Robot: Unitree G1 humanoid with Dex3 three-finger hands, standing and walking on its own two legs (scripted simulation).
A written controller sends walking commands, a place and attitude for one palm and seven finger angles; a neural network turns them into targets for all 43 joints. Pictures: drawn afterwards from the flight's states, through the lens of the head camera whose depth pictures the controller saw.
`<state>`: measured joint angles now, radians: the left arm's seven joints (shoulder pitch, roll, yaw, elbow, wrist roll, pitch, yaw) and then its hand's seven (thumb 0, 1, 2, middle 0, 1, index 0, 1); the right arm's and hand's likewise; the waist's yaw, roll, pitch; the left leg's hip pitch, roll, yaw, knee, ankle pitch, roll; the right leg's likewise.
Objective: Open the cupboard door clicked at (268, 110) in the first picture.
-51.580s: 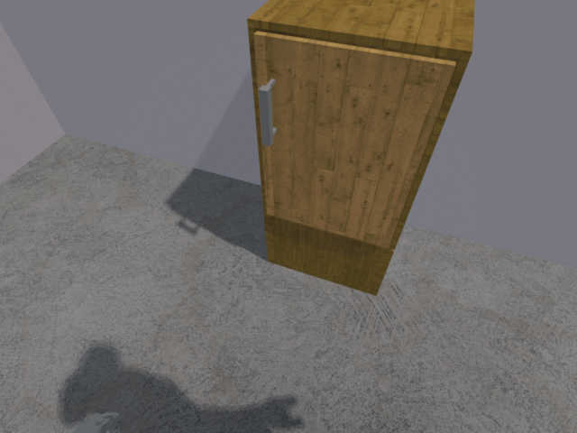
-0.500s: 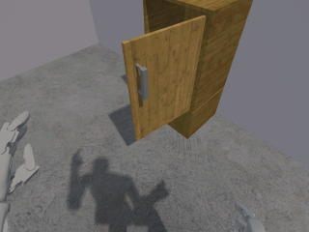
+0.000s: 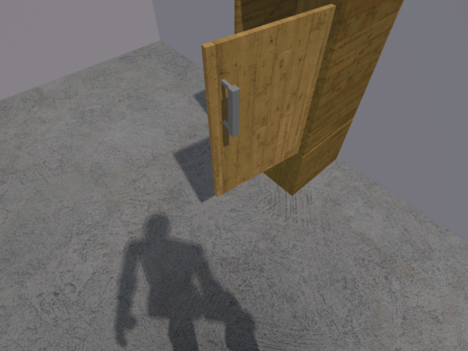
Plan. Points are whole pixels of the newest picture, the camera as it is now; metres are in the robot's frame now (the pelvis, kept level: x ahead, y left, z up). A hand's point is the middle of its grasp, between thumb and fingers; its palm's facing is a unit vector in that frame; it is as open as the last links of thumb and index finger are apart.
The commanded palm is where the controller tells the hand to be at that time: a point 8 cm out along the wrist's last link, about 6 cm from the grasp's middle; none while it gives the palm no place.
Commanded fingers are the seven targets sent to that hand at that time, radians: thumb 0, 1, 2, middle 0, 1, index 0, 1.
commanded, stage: let the arm hang, fingers relaxed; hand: left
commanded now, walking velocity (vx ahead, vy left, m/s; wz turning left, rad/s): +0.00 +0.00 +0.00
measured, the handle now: (229, 108) +0.69 +0.06 -0.01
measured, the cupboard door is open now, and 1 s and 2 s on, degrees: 82 82 82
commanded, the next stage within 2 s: look to check the result in 0.56 s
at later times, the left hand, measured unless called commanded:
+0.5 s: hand out of the picture +0.07 +0.21 -0.16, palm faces -0.03 -0.96 -0.27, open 7.4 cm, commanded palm none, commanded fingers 0.00 0.90 0.90 -0.20 -0.30 -0.20 -0.30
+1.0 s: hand out of the picture +0.10 +0.24 -0.15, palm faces -0.04 -0.94 -0.34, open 7.4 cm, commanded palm none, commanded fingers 0.00 0.90 0.90 -0.20 -0.30 -0.20 -0.30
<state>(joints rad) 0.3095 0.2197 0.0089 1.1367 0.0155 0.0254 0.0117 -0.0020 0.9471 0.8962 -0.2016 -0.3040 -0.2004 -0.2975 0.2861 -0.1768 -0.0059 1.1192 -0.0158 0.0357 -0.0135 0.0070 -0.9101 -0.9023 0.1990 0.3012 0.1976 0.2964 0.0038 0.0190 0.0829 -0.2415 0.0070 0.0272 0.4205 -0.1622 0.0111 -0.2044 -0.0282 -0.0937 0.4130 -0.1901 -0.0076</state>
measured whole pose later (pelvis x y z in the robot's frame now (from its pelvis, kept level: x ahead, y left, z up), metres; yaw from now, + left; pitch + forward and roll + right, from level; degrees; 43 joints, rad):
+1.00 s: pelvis +0.03 -0.01 +0.01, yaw -1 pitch -1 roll +0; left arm 0.10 0.31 0.01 1.14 0.02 -0.01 0.00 0.00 0.91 0.90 -0.20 -0.30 -0.20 -0.30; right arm 0.09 -0.33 -0.01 1.13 -0.01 0.01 0.00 0.00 -0.91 -0.90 0.20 0.30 0.20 0.30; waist -0.01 0.03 0.08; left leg -0.14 0.01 0.03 0.30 -0.14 0.00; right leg -0.11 -0.02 -0.09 0.31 -0.18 -0.01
